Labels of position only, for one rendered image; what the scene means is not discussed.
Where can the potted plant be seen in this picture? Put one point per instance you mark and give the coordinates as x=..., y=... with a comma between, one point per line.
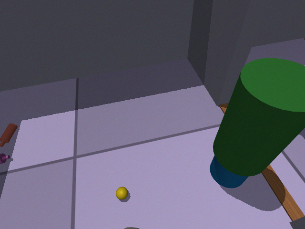
x=265, y=114

